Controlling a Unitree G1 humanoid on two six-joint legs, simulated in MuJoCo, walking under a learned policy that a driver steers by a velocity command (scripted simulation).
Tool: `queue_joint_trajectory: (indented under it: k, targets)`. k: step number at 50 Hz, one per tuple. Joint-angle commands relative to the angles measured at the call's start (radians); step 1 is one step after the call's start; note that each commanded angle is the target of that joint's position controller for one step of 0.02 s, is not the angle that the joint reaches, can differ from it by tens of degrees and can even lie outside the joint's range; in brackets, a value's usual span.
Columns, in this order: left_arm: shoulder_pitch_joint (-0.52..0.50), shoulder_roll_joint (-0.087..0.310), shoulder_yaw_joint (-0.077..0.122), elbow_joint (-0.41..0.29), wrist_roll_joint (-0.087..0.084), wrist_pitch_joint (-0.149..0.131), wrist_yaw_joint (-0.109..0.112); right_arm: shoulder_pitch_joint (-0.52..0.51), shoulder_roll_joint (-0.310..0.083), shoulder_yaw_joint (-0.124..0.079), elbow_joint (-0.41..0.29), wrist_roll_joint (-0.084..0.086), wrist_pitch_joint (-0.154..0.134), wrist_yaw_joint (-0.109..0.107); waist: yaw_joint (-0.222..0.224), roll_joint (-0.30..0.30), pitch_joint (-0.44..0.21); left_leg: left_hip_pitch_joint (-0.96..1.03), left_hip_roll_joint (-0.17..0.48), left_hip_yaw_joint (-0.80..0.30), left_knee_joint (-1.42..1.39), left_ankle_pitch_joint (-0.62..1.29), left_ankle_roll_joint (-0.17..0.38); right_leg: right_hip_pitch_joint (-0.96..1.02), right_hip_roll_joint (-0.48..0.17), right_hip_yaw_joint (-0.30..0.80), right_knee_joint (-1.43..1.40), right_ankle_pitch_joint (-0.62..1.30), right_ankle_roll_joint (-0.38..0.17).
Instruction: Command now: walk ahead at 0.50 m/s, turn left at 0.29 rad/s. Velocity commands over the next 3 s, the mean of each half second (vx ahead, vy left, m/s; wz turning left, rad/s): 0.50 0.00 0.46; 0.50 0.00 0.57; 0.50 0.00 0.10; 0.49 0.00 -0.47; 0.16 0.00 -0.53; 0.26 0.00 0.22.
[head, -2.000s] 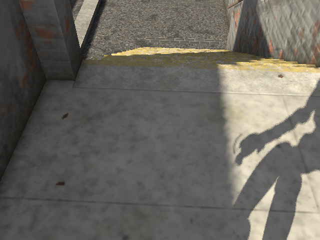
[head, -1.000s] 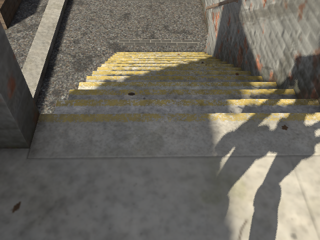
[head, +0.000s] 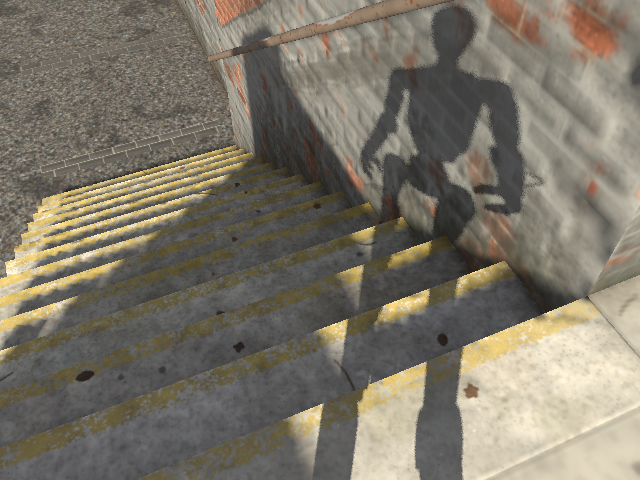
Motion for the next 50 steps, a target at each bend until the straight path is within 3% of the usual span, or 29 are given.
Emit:
queue_joint_trajectory:
  k: [1,3,4,5,6,7,8,14,15,18,19,21,22,23,24,26,28,31,39,41,42,43,44,45,46,47,48,49,50]
  targets:
    - [-0.129,0.112,0.011,-0.122,-0.027,-0.026,0.009,0.369,-0.163,-0.044,0.075,-0.014,-0.021,-0.008,-0.157,0.053,0.015,0.643,0.321,-0.67,-0.303,-0.263,0.228,-0.805,-0.036,0.065,0.499,0.054,-0.019]
    - [-0.114,0.091,-0.007,-0.121,0.011,-0.018,0.054,0.235,-0.049,-0.004,0.061,-0.006,-0.025,-0.004,-0.058,0.035,-0.013,0.423,0.277,-0.559,-0.352,-0.105,0.239,-0.647,-0.117,0.081,0.362,0.182,-0.043]
    - [-0.117,0.155,0.024,-0.145,-0.08,0.012,0.077,0.165,-0.143,-0.042,0.027,0.061,0.011,0.0,0.017,-0.035,0.01,0.286,0.279,-0.49,-0.335,0.19,0.176,-0.515,-0.118,-0.025,0.304,0.222,-0.006]
    - [-0.1,0.139,0.019,-0.138,-0.075,0.031,0.084,0.166,-0.154,-0.042,0.019,0.063,0.019,0.004,0.027,-0.037,-0.013,0.228,0.25,-0.423,-0.324,0.358,0.175,-0.454,-0.118,-0.04,0.269,0.178,0.016]
    - [-0.091,0.097,0.008,-0.144,-0.071,0.045,0.083,0.193,-0.159,-0.046,0.021,0.055,0.02,0.002,0.03,-0.005,-0.03,0.195,0.224,-0.366,-0.316,0.464,0.18,-0.423,-0.112,-0.065,0.233,0.175,0.031]
    - [-0.081,0.001,-0.04,-0.145,0.018,0.035,0.065,0.186,-0.057,-0.018,0.006,-0.025,-0.033,0.016,0.003,0.146,-0.082,0.241,0.193,-0.365,-0.377,0.222,0.229,-0.473,-0.154,0.003,0.205,0.208,0.045]
    - [-0.114,0.018,-0.038,-0.138,0.024,0.038,0.066,0.207,-0.037,-0.019,0.013,-0.03,-0.049,0.021,-0.025,0.084,-0.01,0.247,0.192,-0.384,-0.401,0.089,0.228,-0.557,-0.158,-0.005,0.12,0.284,0.051]
    - [-0.377,0.033,-0.052,-0.213,-0.036,0.052,0.059,0.374,-0.114,-0.044,0.048,-0.009,-0.034,0.061,-0.09,0.052,0.003,0.175,0.147,-0.343,-0.309,0.364,0.197,-0.438,-0.104,-0.118,-0.23,0.541,0.055]
    - [-0.417,0.089,-0.022,-0.238,-0.1,0.049,0.072,0.416,-0.135,-0.057,0.069,0.093,0.016,0.005,-0.104,0.012,0.028,0.202,0.148,-0.336,-0.271,0.495,0.111,-0.415,-0.059,-0.153,-0.2,0.599,0.06]
    - [-0.405,0.056,-0.032,-0.256,-0.097,0.04,0.08,0.437,-0.148,-0.056,0.059,0.057,0.072,-0.044,-0.094,0.084,0.024,0.314,0.139,-0.381,-0.18,0.599,0.075,-0.407,-0.016,-0.123,-0.273,0.464,0.056]
    - [-0.391,0.038,-0.045,-0.232,-0.027,0.037,0.069,0.378,-0.109,-0.041,0.07,-0.056,0.012,0.026,-0.02,0.104,-0.012,0.28,0.164,-0.424,-0.189,0.587,0.112,-0.315,-0.056,-0.072,-0.381,0.506,0.026]
    - [-0.165,0.167,-0.001,-0.15,-0.079,0.026,0.086,0.266,-0.149,-0.063,0.043,-0.026,-0.024,0.076,0.09,0.053,-0.079,0.213,0.135,-0.423,-0.068,0.687,0.07,-0.016,-0.074,-0.089,-0.368,0.591,-0.054]
    - [0.045,0.209,0.014,-0.092,-0.085,0.01,0.096,0.295,-0.068,-0.04,0.032,-0.017,-0.041,0.078,0.138,-0.076,-0.282,0.129,0.033,-0.358,0.183,0.564,0.016,0.305,-0.207,0.038,-0.326,0.685,-0.194]
    - [0.153,0.21,0.003,-0.07,-0.071,0.002,0.086,0.513,0.082,0.004,0.042,-0.038,-0.059,0.07,0.065,-0.327,-0.51,-0.198,-0.121,-0.273,0.518,-0.289,-0.066,0.711,-0.511,0.477,-0.397,0.839,-0.503]
    - [0.129,0.142,-0.001,-0.056,-0.043,0.007,0.087,0.37,-0.033,-0.022,0.039,-0.023,-0.045,0.069,0.13,-0.144,-0.31,-0.42,-0.044,-0.223,0.726,-0.394,-0.061,0.566,-0.533,0.569,-0.54,0.432,-0.414]
    - [-0.096,0.051,-0.02,-0.095,-0.07,0.003,0.098,0.257,-0.072,-0.032,0.037,-0.025,-0.009,0.012,0.054,-0.049,-0.044,-0.366,0.096,-0.18,0.698,-0.202,-0.043,0.12,-0.425,0.299,-0.668,0.161,-0.238]
    - [-0.158,-0.023,-0.043,-0.104,-0.069,0.0,0.114,0.241,-0.018,-0.012,0.048,-0.054,0.002,0.005,0.001,-0.072,-0.046,-0.221,0.168,-0.162,0.593,-0.142,-0.059,-0.007,-0.361,0.135,-0.732,0.383,-0.203]
    - [-0.116,0.058,-0.005,-0.072,-0.049,-0.021,0.134,0.171,0.029,0.009,0.03,-0.026,0.003,0.041,0.015,-0.05,-0.021,-0.207,0.185,-0.074,0.426,-0.125,-0.094,-0.058,-0.308,-0.059,-0.773,0.418,-0.195]
    - [-0.076,0.079,0.001,-0.04,0.022,-0.021,0.089,0.192,-0.016,0.012,-0.006,-0.038,0.005,0.077,-0.041,-0.054,-0.035,-0.116,0.188,-0.097,0.499,0.204,-0.035,-0.123,-0.361,-0.251,-0.622,0.713,-0.199]
    - [-0.095,0.105,0.005,-0.033,0.0,-0.024,0.099,0.098,-0.041,0.002,-0.06,-0.031,-0.001,0.067,-0.029,-0.058,0.002,-0.205,0.212,-0.127,0.417,0.056,-0.032,-0.041,-0.391,-0.251,-0.581,0.69,-0.159]
    - [-0.055,0.138,0.017,-0.02,-0.045,-0.021,0.109,0.011,-0.041,0.001,-0.093,-0.021,0.002,0.064,0.022,-0.042,0.016,-0.208,0.187,-0.033,0.224,-0.115,-0.045,0.028,-0.355,-0.292,-0.59,0.646,-0.143]
    - [-0.01,0.152,0.017,-0.001,-0.01,-0.017,0.119,0.043,-0.012,0.009,-0.09,-0.023,0.004,0.059,0.027,-0.068,-0.006,-0.087,0.173,-0.032,0.324,-0.043,-0.044,-0.004,-0.379,-0.279,-0.524,0.714,-0.127]
    - [-0.051,0.189,0.029,-0.008,-0.001,-0.014,0.12,0.124,-0.032,-0.007,-0.084,-0.014,0.001,0.052,-0.024,-0.068,-0.025,-0.006,0.135,-0.019,0.29,-0.061,-0.037,-0.024,-0.387,-0.299,-0.451,0.84,-0.12]
    - [-0.065,0.217,0.04,-0.012,-0.038,-0.008,0.12,0.172,-0.075,-0.034,-0.072,0.004,-0.013,0.048,-0.05,-0.018,-0.038,0.114,0.044,0.106,0.092,-0.13,-0.039,-0.035,-0.342,-0.358,-0.335,0.811,-0.127]
    - [0.033,0.179,0.026,0.01,-0.005,-0.008,0.108,0.249,-0.137,-0.069,-0.039,0.006,-0.036,0.027,-0.049,0.044,-0.084,0.358,-0.02,0.111,0.052,0.01,0.01,-0.155,-0.284,-0.384,-0.104,0.755,-0.079]
    - [0.12,0.054,-0.008,-0.006,0.032,-0.013,0.092,0.405,-0.253,-0.108,-0.015,-0.008,-0.044,-0.02,-0.058,0.26,-0.268,0.717,0.162,-0.244,0.064,0.455,0.247,-0.42,-0.168,-0.358,0.265,0.238,0.037]
    - [-0.018,-0.01,-0.04,-0.107,-0.016,-0.047,0.054,0.551,-0.263,-0.094,0.003,-0.011,-0.052,-0.023,-0.143,0.235,-0.384,0.913,0.357,-0.679,-0.102,0.584,0.419,-0.727,-0.014,-0.183,0.491,-0.182,0.069]
    - [-0.231,0.01,-0.037,-0.143,-0.082,-0.048,0.031,0.634,-0.215,-0.111,0.082,-0.015,-0.063,-0.005,-0.248,0.116,-0.094,0.743,0.39,-0.66,-0.162,0.485,0.335,-0.944,-0.05,-0.041,0.524,-0.16,0.042]
    - [-0.283,0.061,-0.019,-0.168,-0.081,-0.034,0.043,0.572,-0.148,-0.093,0.088,0.008,-0.06,0.01,-0.208,0.099,-0.019,0.6,0.378,-0.567,-0.128,0.367,0.3,-0.952,-0.109,-0.03,0.548,-0.14,0.042]
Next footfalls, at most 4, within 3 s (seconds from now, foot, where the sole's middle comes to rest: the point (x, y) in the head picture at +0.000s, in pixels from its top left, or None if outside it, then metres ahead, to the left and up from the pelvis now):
0.42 right None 0.42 -0.06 -0.76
0.92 left None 0.44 0.25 -0.76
1.40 right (256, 398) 0.74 0.20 -0.94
1.88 left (160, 376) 0.90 0.51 -1.13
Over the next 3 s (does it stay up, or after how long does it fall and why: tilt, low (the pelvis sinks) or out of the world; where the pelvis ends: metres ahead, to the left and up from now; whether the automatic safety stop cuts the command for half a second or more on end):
stays up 1.04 0.46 -0.44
